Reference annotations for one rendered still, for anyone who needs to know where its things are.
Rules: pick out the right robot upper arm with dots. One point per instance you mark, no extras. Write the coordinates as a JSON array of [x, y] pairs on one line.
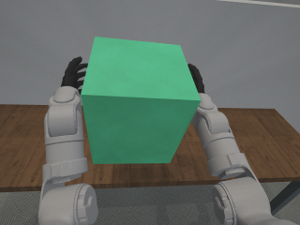
[[241, 201]]

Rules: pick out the left robot hand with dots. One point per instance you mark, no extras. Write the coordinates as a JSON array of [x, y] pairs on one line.
[[72, 75]]

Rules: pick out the right robot hand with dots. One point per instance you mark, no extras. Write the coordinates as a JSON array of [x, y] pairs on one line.
[[197, 78]]

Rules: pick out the left robot forearm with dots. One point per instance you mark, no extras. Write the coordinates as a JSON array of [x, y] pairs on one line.
[[63, 137]]

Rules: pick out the right robot forearm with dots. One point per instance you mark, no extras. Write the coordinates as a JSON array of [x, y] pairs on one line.
[[223, 155]]

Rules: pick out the carton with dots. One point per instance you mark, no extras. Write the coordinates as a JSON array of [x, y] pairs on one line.
[[138, 99]]

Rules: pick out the table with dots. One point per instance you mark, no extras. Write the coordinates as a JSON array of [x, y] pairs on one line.
[[270, 144]]

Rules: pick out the left robot upper arm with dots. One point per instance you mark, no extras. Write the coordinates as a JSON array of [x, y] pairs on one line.
[[69, 205]]

